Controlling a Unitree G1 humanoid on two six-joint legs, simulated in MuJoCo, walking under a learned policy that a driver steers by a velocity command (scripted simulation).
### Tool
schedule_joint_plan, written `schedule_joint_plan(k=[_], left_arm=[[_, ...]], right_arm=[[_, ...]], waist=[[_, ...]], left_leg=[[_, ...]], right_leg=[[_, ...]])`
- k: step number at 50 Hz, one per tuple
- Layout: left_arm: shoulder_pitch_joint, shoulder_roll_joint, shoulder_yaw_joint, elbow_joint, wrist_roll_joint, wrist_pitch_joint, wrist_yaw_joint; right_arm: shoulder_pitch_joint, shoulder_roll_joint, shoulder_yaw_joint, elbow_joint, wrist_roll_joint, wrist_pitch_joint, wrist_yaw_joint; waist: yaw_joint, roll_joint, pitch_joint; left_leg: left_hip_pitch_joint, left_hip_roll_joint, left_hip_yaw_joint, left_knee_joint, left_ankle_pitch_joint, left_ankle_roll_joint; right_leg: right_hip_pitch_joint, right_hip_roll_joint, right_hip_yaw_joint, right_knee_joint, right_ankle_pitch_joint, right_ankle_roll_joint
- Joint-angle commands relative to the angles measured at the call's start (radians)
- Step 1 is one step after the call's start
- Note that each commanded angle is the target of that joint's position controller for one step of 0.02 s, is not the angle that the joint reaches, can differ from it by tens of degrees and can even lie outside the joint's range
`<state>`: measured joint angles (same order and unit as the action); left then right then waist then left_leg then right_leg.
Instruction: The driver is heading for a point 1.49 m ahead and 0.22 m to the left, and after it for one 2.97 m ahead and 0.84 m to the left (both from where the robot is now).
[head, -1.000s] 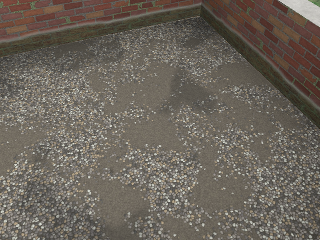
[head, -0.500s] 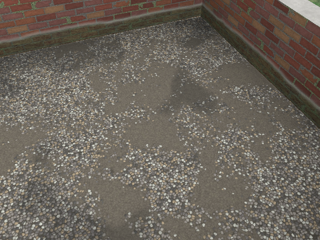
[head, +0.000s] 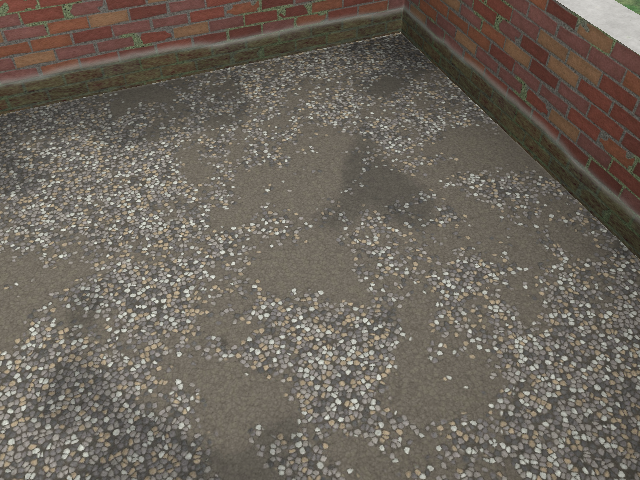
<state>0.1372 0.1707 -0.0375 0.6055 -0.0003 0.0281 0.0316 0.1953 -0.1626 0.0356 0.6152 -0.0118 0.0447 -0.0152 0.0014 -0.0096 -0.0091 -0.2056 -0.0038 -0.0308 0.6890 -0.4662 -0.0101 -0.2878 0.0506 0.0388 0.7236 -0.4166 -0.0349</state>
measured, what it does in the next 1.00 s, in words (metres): stands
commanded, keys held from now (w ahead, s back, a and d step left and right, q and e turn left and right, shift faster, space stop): w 0.72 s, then no key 0.28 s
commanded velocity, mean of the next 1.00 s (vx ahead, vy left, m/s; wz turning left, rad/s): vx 0.44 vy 0.00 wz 0.00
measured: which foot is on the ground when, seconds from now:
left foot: down 0.00-1.00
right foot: down 0.00-1.00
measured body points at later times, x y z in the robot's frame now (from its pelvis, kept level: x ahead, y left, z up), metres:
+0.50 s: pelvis +0.00 +0.00 +0.00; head -0.01 +0.00 +0.45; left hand +0.19 +0.21 -0.08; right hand +0.16 -0.21 -0.09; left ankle -0.06 +0.13 -0.72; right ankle -0.02 -0.10 -0.72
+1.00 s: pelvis +0.01 +0.00 +0.01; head +0.01 +0.00 +0.46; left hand +0.16 +0.22 -0.09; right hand +0.14 -0.21 -0.11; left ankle -0.06 +0.13 -0.72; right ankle -0.02 -0.10 -0.72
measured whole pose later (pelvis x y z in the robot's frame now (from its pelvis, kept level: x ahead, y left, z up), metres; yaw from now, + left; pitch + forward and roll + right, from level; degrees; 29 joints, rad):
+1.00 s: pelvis +0.01 +0.00 +0.01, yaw +1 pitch -1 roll +0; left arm 0.18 0.17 -0.04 0.67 -0.01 0.04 0.05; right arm 0.24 -0.16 0.03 0.69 -0.01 0.05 -0.03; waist 0.01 0.00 -0.01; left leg -0.16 0.00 -0.04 0.59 -0.43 -0.01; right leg -0.23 0.05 0.03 0.62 -0.38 -0.03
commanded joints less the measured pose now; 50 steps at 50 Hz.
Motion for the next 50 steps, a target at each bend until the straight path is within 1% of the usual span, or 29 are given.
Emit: schedule_joint_plan(k=[1,10,11,13,16,20,23,24,25,27,35,36,38,39,41,42,43,44,46,47,48,50], left_arm=[[-0.099,0.061,0.019,-0.101,0.006,-0.013,0.006],[-0.097,0.059,0.017,-0.096,-0.001,-0.007,0.009],[-0.068,0.073,0.018,-0.085,-0.003,-0.015,0.005],[-0.072,0.087,0.022,-0.088,-0.008,-0.017,0.003],[-0.079,0.089,0.023,-0.093,-0.008,-0.018,0.001],[-0.077,0.081,0.023,-0.094,-0.003,-0.022,0.000],[-0.074,0.077,0.022,-0.093,-0.001,-0.024,0.001],[-0.103,0.063,0.021,-0.103,0.001,-0.016,0.004],[-0.100,0.061,0.019,-0.103,0.005,-0.014,0.006],[-0.094,0.061,0.019,-0.099,0.006,-0.013,0.007],[-0.095,0.059,0.017,-0.095,-0.001,-0.007,0.009],[-0.066,0.073,0.019,-0.085,-0.003,-0.015,0.006],[-0.048,0.091,0.023,-0.077,-0.008,-0.017,0.004],[-0.043,0.095,0.023,-0.074,-0.009,-0.016,0.004],[-0.037,0.095,0.022,-0.067,-0.009,-0.016,0.004],[-0.033,0.093,0.021,-0.062,-0.008,-0.017,0.005],[-0.061,0.078,0.022,-0.068,-0.007,-0.010,0.009],[-0.044,0.077,0.022,-0.057,-0.002,-0.009,0.011],[-0.019,0.076,0.023,-0.033,-0.003,-0.009,0.015],[-0.013,0.075,0.024,-0.022,-0.005,-0.010,0.016],[-0.017,0.066,0.020,-0.016,-0.006,-0.006,0.017],[0.000,0.074,0.021,0.004,-0.012,-0.005,0.020]], right_arm=[[-0.035,-0.097,-0.031,-0.068,0.005,-0.008,-0.011],[-0.052,-0.082,-0.030,-0.068,-0.002,-0.005,-0.012],[-0.063,-0.061,-0.019,-0.088,-0.006,-0.007,-0.003],[-0.062,-0.058,-0.017,-0.089,-0.007,-0.013,0.002],[-0.051,-0.064,-0.017,-0.086,-0.008,-0.019,0.004],[-0.050,-0.068,-0.017,-0.086,-0.004,-0.018,0.004],[-0.052,-0.071,-0.017,-0.088,-0.001,-0.016,0.004],[-0.041,-0.093,-0.028,-0.069,0.003,-0.013,-0.006],[-0.032,-0.098,-0.030,-0.068,0.004,-0.010,-0.009],[-0.041,-0.096,-0.031,-0.069,0.006,-0.007,-0.012],[-0.052,-0.082,-0.029,-0.068,-0.001,-0.005,-0.012],[-0.063,-0.061,-0.019,-0.088,-0.006,-0.008,-0.002],[-0.044,-0.057,-0.016,-0.080,-0.007,-0.011,0.002],[-0.032,-0.059,-0.016,-0.073,-0.007,-0.013,0.003],[-0.013,-0.060,-0.016,-0.060,-0.006,-0.014,0.005],[-0.007,-0.061,-0.016,-0.054,-0.005,-0.014,0.005],[-0.003,-0.087,-0.028,-0.032,-0.001,-0.014,-0.006],[0.011,-0.087,-0.027,-0.025,0.001,-0.013,-0.010],[0.004,-0.080,-0.024,-0.016,0.005,-0.013,-0.014],[0.000,-0.078,-0.022,-0.010,0.008,-0.014,-0.016],[0.006,-0.076,-0.024,0.001,0.005,-0.012,-0.016],[0.019,-0.084,-0.028,0.019,0.010,-0.010,-0.019]], waist=[[-0.001,0.056,-0.055],[0.004,-0.002,-0.058],[0.002,-0.035,-0.054],[0.000,-0.056,-0.047],[-0.005,-0.038,-0.048],[-0.004,0.013,-0.048],[-0.002,0.027,-0.046],[-0.001,0.059,-0.048],[-0.004,0.061,-0.056],[0.001,0.051,-0.053],[0.004,-0.002,-0.058],[0.003,-0.035,-0.054],[0.001,-0.059,-0.043],[-0.001,-0.061,-0.035],[-0.006,-0.045,-0.014],[-0.007,-0.029,-0.005],[0.000,0.032,0.003],[0.001,0.047,-0.012],[0.009,0.048,-0.003],[0.011,0.044,-0.002],[0.010,0.039,-0.006],[0.011,0.031,-0.029]], left_leg=[[0.064,0.041,-0.052,-0.083,0.439,0.053],[0.037,0.008,-0.012,-0.056,0.363,0.032],[-0.004,-0.007,0.006,-0.052,0.303,0.031],[-0.022,-0.020,0.025,-0.044,0.250,0.020],[-0.007,-0.018,0.024,-0.051,0.257,0.018],[0.011,-0.002,-0.002,-0.071,0.315,0.033],[0.013,0.006,-0.016,-0.080,0.338,0.042],[0.049,0.021,-0.033,-0.079,0.401,0.042],[0.060,0.034,-0.047,-0.081,0.430,0.049],[0.057,0.042,-0.056,-0.083,0.442,0.055],[0.034,0.007,-0.014,-0.055,0.362,0.033],[-0.008,-0.008,0.005,-0.052,0.302,0.031],[-0.029,-0.023,0.020,-0.047,0.212,0.020],[-0.031,-0.025,0.021,-0.053,0.182,0.018],[-0.023,-0.020,0.008,-0.080,0.160,0.018],[-0.016,-0.014,-0.004,-0.101,0.168,0.021],[0.015,0.005,-0.029,-0.107,0.267,0.026],[0.033,0.025,-0.048,-0.118,0.344,0.036],[0.041,0.046,-0.068,-0.144,0.450,0.040],[0.043,0.050,-0.069,-0.157,0.488,0.035],[0.045,0.047,-0.065,-0.167,0.534,0.024],[0.078,0.048,-0.064,-0.189,0.587,0.012]], right_leg=[[-0.049,-0.028,0.007,-0.087,0.322,-0.035],[-0.019,-0.040,0.022,-0.105,0.386,-0.044],[0.011,-0.054,0.044,-0.126,0.363,-0.037],[0.016,-0.077,0.080,-0.151,0.360,-0.053],[0.006,-0.078,0.083,-0.153,0.345,-0.057],[-0.006,-0.052,0.045,-0.125,0.318,-0.039],[-0.009,-0.045,0.030,-0.112,0.309,-0.031],[-0.040,-0.034,0.016,-0.092,0.328,-0.040],[-0.045,-0.031,0.006,-0.086,0.323,-0.037],[-0.045,-0.030,0.001,-0.087,0.322,-0.032],[-0.017,-0.042,0.017,-0.105,0.383,-0.043],[0.013,-0.057,0.039,-0.126,0.360,-0.037],[0.022,-0.085,0.088,-0.164,0.330,-0.056],[0.016,-0.095,0.105,-0.179,0.309,-0.063],[-0.003,-0.096,0.111,-0.197,0.260,-0.063],[-0.010,-0.088,0.103,-0.201,0.239,-0.058],[-0.033,-0.063,0.073,-0.170,0.263,-0.062],[-0.026,-0.054,0.056,-0.168,0.242,-0.054],[-0.009,-0.054,0.055,-0.198,0.243,-0.039],[0.008,-0.060,0.061,-0.214,0.278,-0.033],[0.040,-0.068,0.068,-0.220,0.341,-0.028],[0.075,-0.078,0.070,-0.233,0.434,-0.025]])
